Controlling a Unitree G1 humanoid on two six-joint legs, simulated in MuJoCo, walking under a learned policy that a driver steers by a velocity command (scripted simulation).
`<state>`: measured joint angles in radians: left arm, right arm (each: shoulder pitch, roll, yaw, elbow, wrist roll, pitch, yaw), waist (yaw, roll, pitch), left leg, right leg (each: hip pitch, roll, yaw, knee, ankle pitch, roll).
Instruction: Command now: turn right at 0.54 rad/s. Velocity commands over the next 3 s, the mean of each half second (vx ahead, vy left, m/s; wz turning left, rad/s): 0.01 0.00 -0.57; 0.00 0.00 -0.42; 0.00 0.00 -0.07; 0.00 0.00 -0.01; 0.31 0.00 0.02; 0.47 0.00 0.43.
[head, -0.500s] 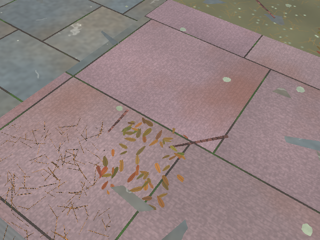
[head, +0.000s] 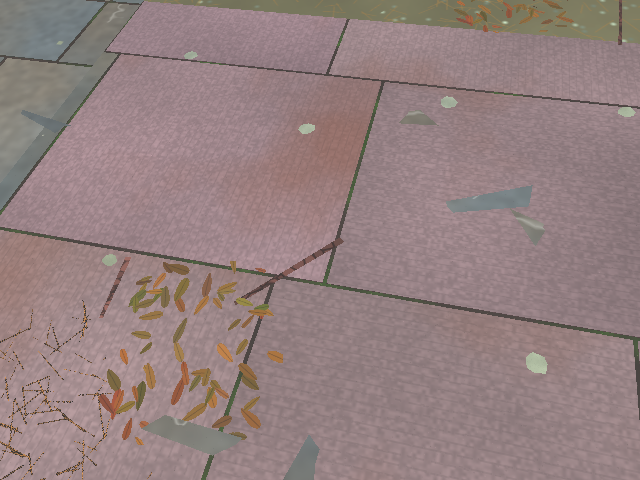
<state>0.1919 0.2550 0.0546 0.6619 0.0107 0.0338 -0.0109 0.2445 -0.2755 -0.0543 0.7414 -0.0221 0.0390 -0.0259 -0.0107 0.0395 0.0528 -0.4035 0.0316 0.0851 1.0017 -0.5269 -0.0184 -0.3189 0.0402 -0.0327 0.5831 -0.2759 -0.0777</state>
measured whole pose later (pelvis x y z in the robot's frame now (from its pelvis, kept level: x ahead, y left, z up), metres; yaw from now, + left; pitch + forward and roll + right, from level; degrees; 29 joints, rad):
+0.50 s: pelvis +0.01 +0.04 +0.01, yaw -18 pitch +1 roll -1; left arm 0.23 0.31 0.09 0.69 0.03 0.06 -0.01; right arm 0.19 -0.24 -0.02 0.66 -0.02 0.02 -0.04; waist 0.02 -0.06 0.05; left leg -0.26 -0.02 0.01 0.48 -0.23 0.04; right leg -0.47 0.14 0.11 0.96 -0.44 0.00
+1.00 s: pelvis -0.02 +0.01 +0.01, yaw -30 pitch +0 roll +1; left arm 0.17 0.21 0.01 0.68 0.02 0.02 0.01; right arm 0.27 -0.27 -0.05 0.74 -0.02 0.06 0.00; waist -0.02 0.05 0.04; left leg -0.39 0.03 0.02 0.88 -0.43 -0.02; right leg -0.19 0.05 0.02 0.43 -0.23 -0.06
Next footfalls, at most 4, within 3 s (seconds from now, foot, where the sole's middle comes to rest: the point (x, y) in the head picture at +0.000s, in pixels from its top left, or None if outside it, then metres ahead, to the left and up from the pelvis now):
0.40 left None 0.09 0.11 -0.77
0.84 right None -0.03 -0.08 -0.77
1.20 left None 0.06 0.11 -0.77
2.76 left None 0.37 -0.15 -0.77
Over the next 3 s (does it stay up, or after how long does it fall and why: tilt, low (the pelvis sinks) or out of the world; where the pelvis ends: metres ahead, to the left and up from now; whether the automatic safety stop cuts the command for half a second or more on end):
stays up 0.34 -0.16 0.01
